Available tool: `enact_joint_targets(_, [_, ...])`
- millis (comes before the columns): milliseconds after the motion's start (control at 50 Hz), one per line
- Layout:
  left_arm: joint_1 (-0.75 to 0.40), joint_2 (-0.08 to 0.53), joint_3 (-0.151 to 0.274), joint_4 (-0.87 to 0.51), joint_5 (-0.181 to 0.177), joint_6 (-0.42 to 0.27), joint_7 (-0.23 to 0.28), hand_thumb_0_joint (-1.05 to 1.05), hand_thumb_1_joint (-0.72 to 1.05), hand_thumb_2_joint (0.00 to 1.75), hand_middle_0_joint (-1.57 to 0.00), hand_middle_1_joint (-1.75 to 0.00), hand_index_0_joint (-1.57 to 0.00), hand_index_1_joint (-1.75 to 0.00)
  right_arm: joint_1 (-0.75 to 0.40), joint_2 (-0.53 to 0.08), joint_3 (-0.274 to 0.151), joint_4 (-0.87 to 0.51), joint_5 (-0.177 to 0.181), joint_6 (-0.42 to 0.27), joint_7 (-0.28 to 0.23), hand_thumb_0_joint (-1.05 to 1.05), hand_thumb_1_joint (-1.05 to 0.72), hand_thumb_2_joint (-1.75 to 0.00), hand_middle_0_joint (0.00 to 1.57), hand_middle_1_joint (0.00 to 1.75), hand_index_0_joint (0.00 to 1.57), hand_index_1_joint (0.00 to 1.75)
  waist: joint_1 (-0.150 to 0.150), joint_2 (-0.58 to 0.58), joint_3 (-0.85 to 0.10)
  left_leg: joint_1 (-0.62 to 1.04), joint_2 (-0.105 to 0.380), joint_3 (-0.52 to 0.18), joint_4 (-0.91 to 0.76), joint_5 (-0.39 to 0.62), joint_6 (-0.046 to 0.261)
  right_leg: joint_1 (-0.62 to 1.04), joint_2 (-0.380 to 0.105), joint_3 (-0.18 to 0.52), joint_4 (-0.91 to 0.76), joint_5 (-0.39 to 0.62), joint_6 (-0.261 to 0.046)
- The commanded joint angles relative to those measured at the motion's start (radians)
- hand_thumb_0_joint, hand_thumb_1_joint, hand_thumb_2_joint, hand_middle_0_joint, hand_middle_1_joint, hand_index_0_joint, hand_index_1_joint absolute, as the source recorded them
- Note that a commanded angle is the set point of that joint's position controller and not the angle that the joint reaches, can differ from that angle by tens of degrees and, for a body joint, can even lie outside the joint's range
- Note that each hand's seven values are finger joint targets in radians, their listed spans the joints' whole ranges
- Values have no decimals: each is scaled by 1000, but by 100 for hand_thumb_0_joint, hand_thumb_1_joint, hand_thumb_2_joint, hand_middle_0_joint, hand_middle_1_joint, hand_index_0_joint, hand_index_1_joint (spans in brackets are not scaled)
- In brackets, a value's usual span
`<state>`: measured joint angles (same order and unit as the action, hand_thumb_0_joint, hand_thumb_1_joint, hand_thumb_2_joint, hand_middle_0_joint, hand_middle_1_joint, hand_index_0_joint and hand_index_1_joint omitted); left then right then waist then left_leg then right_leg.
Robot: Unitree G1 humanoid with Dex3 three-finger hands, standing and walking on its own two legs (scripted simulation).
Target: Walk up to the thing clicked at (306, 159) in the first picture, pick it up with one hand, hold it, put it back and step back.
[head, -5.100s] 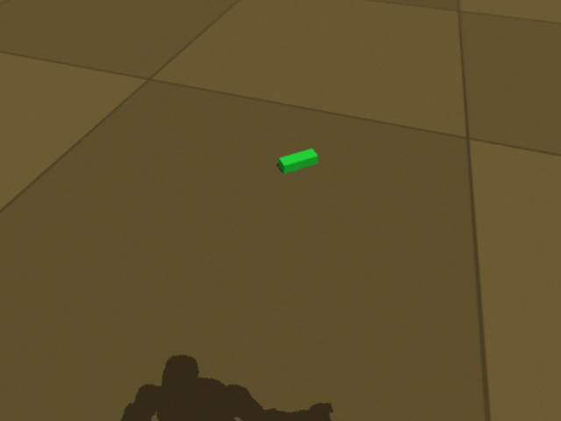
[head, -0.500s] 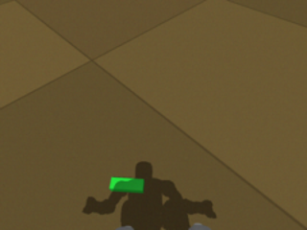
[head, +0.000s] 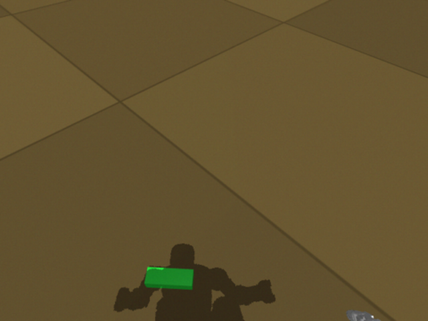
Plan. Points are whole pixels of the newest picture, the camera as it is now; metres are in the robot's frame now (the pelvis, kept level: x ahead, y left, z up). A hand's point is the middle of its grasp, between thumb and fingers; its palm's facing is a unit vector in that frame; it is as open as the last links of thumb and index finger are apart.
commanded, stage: walk up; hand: left
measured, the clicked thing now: (170, 278) +0.42 +0.19 -0.74
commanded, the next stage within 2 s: stand in 0.76 s
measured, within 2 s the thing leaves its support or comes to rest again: neither
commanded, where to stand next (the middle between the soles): +0.03 +0.01 m, yaw -2 degrees
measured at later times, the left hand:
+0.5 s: hand out of the picture +0.10 +0.25 -0.14, palm faces -0.06 -0.93 -0.36, open 7.3 cm
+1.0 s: hand out of the picture +0.11 +0.24 -0.14, palm faces -0.05 -0.94 -0.34, open 7.3 cm
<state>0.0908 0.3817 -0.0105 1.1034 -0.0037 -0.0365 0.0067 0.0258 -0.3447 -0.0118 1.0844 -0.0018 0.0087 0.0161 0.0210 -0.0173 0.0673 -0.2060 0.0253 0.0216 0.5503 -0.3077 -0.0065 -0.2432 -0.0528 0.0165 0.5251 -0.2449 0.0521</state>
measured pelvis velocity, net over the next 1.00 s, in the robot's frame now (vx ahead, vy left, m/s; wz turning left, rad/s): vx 0.01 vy -0.01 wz -0.03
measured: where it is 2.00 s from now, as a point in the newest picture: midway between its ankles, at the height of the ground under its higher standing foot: outside the picture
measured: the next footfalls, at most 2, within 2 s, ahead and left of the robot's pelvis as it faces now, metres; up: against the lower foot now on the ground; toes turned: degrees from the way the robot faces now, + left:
none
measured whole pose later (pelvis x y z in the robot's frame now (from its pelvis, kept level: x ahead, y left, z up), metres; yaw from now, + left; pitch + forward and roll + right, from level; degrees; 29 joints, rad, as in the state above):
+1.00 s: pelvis +0.01 -0.01 +0.01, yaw -2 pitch -2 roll +0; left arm 0.07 0.35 0.01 1.13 0.01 -0.01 -0.01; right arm 0.07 -0.34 -0.02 1.13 -0.01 0.00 0.01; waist -0.01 -0.01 0.06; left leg -0.09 0.03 0.05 0.33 -0.22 -0.02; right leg -0.15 -0.04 0.04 0.34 -0.16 0.05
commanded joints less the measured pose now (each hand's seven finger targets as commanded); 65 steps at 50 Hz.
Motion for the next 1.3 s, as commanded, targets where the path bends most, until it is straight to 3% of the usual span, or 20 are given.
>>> enact_joint_targets(0, [-40,216,39,-33,0,-18,18,0,90,90,-20,-30,-20,-30,-51,-237,-50,-35,6,-18,-15,0,-90,-90,20,30,20,30,-20,42,-114,46,101,-72,-162,188,50,59,-70,55,-88,255,-70])
enact_joint_targets(80, [-50,209,38,-14,5,-15,14,0,90,90,-20,-30,-20,-30,-79,-234,-50,-25,4,-16,-11,0,-90,-90,20,30,20,30,-16,34,-94,62,102,-65,-206,124,45,53,-69,64,-136,211,-65])
enact_joint_targets(220, [-77,211,45,-11,11,-16,11,0,90,90,-20,-30,-20,-30,-50,-227,-50,-5,3,-15,-6,0,-90,-90,20,30,20,30,-28,-8,-112,101,90,-43,-219,145,33,68,-80,88,-180,211,-65])
enact_joint_targets(420, [-71,199,51,-11,12,-3,9,0,90,90,-20,-30,-20,-30,-28,-232,-53,2,-3,-18,-8,0,-90,-90,20,30,20,30,-19,10,-92,90,97,-45,-266,131,31,88,-66,71,-185,188,-58])
enact_joint_targets(720, [-70,187,55,-24,14,-3,13,0,90,90,-20,-30,-20,-30,13,-225,-58,-3,-4,-15,-11,0,-90,-90,20,30,20,30,-30,7,-98,118,95,-29,-240,181,30,86,-67,79,-191,237,-62])
enact_joint_targets(740, [-71,185,54,-22,9,1,10,0,90,90,-20,-30,-20,-30,9,-200,-47,-8,-6,-20,-13,0,-90,-90,20,30,20,30,-35,-25,-87,100,109,-65,-265,231,21,98,-66,81,-197,262,-55])
enact_joint_targets(900, [-51,179,58,-32,11,3,5,0,90,90,-20,-30,-20,-30,3,-220,-50,-13,-5,-31,-17,0,-90,-90,20,30,20,30,-33,37,-131,138,115,-52,-262,295,16,148,-76,79,-206,334,-54])
enact_joint_targets(1020, [-52,186,60,-33,12,6,4,0,90,90,-20,-30,-20,-30,0,-216,-49,-18,-6,-32,-18,0,-90,-90,20,30,20,30,-35,22,-114,144,117,-54,-277,263,13,133,-73,75,-217,280,-54])
enact_joint_targets(1220, [-30,182,57,-35,14,5,3,0,90,90,-20,-30,-20,-30,-3,-219,-49,-22,-5,-33,-19,0,-90,-90,20,30,20,30,-32,19,-123,166,122,-51,-268,301,16,131,-76,68,-219,316,-54])
enact_joint_targets(1280, [-36,185,56,-36,13,5,3,0,90,90,-20,-30,-20,-30,-1,-218,-46,-20,-5,-31,-18,0,-90,-90,20,30,20,30,-33,15,-97,147,116,-54,-277,254,14,120,-74,71,-230,278,-54])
